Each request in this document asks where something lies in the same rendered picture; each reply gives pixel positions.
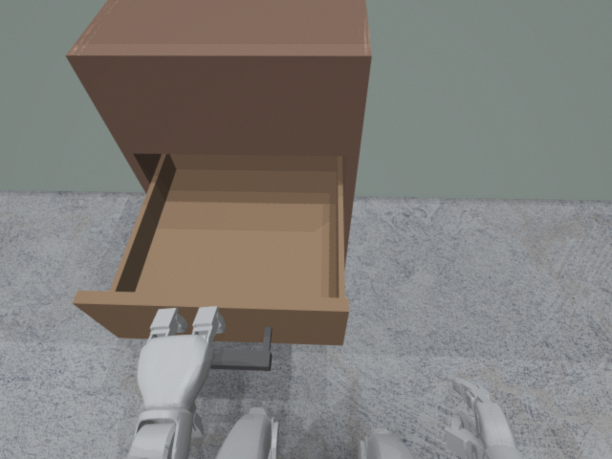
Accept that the robot left forearm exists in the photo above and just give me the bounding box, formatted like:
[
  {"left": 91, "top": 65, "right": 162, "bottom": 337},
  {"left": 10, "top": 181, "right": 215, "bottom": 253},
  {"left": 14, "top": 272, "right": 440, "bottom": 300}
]
[{"left": 126, "top": 406, "right": 194, "bottom": 459}]

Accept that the drawer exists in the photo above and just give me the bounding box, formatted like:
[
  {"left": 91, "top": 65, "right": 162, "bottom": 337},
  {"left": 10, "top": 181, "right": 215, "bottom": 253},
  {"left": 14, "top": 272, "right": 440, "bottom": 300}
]
[{"left": 73, "top": 154, "right": 349, "bottom": 345}]

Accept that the right robot thigh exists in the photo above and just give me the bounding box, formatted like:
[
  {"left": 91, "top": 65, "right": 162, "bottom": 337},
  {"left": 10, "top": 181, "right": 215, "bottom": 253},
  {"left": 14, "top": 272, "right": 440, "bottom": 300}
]
[{"left": 358, "top": 434, "right": 415, "bottom": 459}]

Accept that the handle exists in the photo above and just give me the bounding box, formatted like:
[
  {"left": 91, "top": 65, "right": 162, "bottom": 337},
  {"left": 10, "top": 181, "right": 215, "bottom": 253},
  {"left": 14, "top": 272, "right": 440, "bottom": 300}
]
[{"left": 210, "top": 327, "right": 272, "bottom": 371}]

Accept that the cabinet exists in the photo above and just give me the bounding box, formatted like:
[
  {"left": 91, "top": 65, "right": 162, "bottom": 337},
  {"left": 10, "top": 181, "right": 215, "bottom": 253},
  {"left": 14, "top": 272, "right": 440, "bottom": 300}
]
[{"left": 66, "top": 0, "right": 372, "bottom": 270}]

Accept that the robot left hand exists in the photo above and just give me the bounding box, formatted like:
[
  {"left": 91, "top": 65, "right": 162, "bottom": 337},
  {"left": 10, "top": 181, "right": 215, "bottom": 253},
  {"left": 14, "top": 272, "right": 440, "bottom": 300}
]
[{"left": 137, "top": 306, "right": 226, "bottom": 438}]

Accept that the left robot shin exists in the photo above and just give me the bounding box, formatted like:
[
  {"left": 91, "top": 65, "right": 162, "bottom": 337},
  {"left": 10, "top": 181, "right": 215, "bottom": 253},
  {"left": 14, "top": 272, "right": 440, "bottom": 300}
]
[{"left": 249, "top": 407, "right": 268, "bottom": 416}]

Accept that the robot right hand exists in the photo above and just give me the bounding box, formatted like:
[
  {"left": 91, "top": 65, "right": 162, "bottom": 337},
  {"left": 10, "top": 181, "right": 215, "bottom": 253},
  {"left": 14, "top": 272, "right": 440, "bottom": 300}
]
[{"left": 445, "top": 378, "right": 518, "bottom": 459}]

